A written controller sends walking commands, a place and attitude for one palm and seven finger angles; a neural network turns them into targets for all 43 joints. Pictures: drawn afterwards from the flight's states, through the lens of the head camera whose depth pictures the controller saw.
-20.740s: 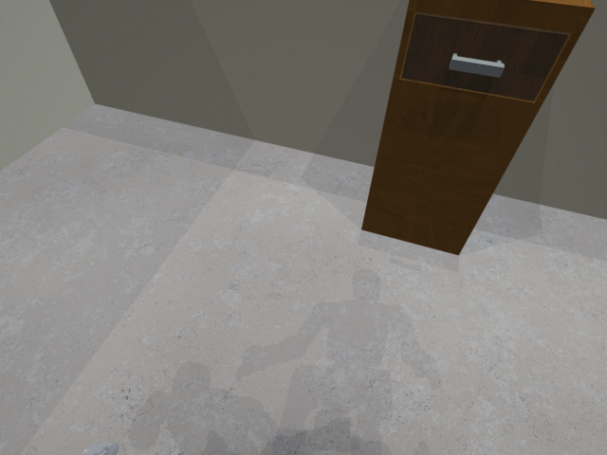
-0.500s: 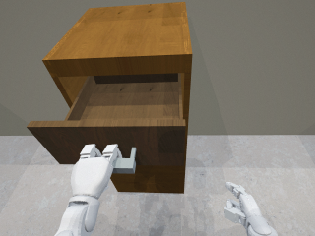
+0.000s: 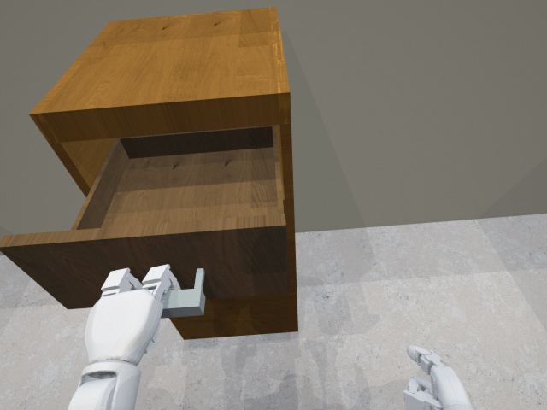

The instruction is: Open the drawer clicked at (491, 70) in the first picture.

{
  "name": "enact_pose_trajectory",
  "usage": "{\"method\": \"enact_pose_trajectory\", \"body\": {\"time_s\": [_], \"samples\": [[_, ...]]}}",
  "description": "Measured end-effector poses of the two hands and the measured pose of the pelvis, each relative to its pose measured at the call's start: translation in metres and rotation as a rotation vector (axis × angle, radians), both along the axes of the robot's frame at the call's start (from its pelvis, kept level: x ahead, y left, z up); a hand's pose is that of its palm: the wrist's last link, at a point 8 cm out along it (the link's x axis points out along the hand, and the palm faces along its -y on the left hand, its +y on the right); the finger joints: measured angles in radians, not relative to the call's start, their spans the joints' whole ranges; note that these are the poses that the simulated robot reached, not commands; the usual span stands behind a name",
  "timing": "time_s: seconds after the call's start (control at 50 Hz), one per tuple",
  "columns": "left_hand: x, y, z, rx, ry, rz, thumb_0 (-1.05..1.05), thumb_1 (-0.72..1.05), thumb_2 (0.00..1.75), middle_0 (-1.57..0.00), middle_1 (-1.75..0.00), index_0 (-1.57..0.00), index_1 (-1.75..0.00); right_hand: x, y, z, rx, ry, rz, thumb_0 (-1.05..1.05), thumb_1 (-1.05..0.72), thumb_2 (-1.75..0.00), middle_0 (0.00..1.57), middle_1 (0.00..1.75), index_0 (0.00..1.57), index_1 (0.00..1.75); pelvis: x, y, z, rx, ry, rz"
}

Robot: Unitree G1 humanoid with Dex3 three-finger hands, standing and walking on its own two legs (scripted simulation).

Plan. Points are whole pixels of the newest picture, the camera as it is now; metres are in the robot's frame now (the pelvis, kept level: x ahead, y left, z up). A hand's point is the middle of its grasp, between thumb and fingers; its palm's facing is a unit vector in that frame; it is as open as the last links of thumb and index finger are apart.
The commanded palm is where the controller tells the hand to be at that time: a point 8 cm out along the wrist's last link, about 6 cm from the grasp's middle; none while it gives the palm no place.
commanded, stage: pull the drawer open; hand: left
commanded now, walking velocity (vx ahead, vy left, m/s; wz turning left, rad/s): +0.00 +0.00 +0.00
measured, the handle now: (157, 291) +0.27 +0.20 +0.06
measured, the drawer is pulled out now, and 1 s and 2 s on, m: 0.23 0.30 0.30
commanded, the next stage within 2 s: open the thumb to release the handle in 0.60 s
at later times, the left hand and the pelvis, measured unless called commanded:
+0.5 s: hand (135, 393) +0.14 +0.19 +0.04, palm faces +0.05 -0.17 -0.98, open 6.2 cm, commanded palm +0.09 +0.19 +0.10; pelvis +0.00 +0.00 -0.02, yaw +0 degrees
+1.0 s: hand (134, 388) +0.15 +0.19 +0.04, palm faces +0.05 -0.15 -0.99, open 8.1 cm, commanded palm +0.10 +0.20 +0.10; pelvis -0.01 -0.01 -0.01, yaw +1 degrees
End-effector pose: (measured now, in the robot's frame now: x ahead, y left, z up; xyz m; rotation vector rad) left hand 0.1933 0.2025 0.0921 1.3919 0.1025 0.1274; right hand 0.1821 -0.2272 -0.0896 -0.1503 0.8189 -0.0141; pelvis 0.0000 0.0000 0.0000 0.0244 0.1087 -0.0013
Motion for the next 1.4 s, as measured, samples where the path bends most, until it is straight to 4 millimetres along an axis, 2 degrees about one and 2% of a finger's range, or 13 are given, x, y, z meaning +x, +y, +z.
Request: {"method": "enact_pose_trajectory", "body": {"time_s": [0.06,0.14,0.38,0.54,0.86,0.98,1.22,1.3,1.4], "samples": [[-0.014,-0.001,0.000,-0.007,-0.001,-0.005,0.09,0.66,0.71,-0.24,-1.35,-0.41,-1.35,0.001,-0.005,0.000,-0.007,-0.004,0.000,0.01,-0.90,-0.90,0.20,0.30,0.20,0.30,0.002,0.001,-0.001,-0.001,0.008,-0.005],[-0.032,-0.003,0.000,-0.011,-0.005,-0.008,0.09,0.66,0.72,-0.23,-1.35,-0.41,-1.34,0.010,-0.001,0.000,0.000,-0.022,0.022,0.01,-0.90,-0.90,0.20,0.30,0.19,0.30,0.003,0.002,-0.004,-0.003,0.018,-0.006],[-0.075,-0.009,0.000,-0.004,-0.009,-0.003,0.09,0.64,0.74,-0.25,-1.35,-0.41,-1.35,0.046,0.041,0.006,0.090,-0.131,0.149,0.01,-0.90,-0.90,0.20,0.30,0.20,0.30,0.001,0.004,-0.014,-0.006,0.032,0.001],[-0.075,-0.010,-0.001,0.010,-0.026,0.001,0.08,0.64,0.77,-0.25,-1.35,-0.41,-1.35,0.045,0.048,0.004,0.095,-0.135,0.175,0.01,-0.90,-0.90,0.20,0.30,0.20,0.30,0.000,0.001,-0.017,-0.005,0.027,0.007],[-0.071,-0.009,0.000,0.023,-0.033,0.002,0.05,0.58,0.77,-0.32,-1.33,-0.40,-1.34,0.018,0.018,-0.006,0.022,-0.054,0.106,0.01,-0.90,-0.90,0.20,0.30,0.20,0.30,-0.010,-0.010,-0.011,0.000,-0.007,0.022],[-0.071,-0.009,0.002,0.017,-0.024,0.008,0.02,0.38,0.68,-0.35,-1.30,-0.38,-1.30,0.015,0.013,-0.001,0.024,-0.067,0.093,0.01,-0.90,-0.90,0.20,0.30,0.20,0.30,-0.014,-0.014,-0.008,0.004,-0.013,0.016],[-0.072,-0.009,0.002,0.015,-0.015,0.005,0.00,-0.27,0.39,-0.34,-1.24,-0.33,-1.23,0.020,0.012,0.004,0.013,-0.084,0.101,0.01,-0.90,-0.90,0.20,0.30,0.20,0.30,-0.015,-0.015,-0.006,0.000,-0.011,0.022],[-0.072,-0.009,0.002,0.013,-0.023,0.009,0.00,-0.39,0.34,-0.34,-1.24,-0.32,-1.21,0.023,0.015,0.002,0.016,-0.080,0.110,0.01,-0.90,-0.90,0.20,0.30,0.20,0.30,-0.014,-0.013,-0.007,0.000,-0.007,0.025],[-0.072,-0.010,0.000,0.017,-0.046,0.019,0.00,-0.46,0.31,-0.35,-1.24,-0.32,-1.21,0.025,0.022,-0.001,0.022,-0.071,0.126,0.01,-0.90,-0.90,0.20,0.30,0.20,0.30,-0.014,-0.012,-0.009,0.001,0.000,0.030]]}}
